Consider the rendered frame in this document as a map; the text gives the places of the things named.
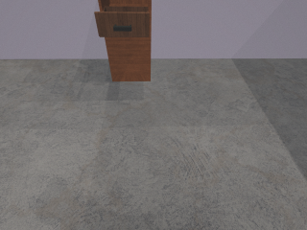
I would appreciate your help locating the cabinet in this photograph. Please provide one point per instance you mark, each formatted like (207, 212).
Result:
(129, 57)

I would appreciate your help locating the drawer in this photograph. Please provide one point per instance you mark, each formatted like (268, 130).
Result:
(137, 17)

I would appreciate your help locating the handle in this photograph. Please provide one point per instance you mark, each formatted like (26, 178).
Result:
(122, 28)

